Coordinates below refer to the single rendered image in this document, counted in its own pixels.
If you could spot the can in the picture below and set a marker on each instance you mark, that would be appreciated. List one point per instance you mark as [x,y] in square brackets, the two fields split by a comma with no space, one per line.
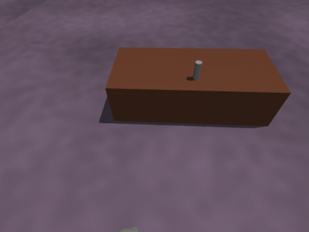
[197,69]

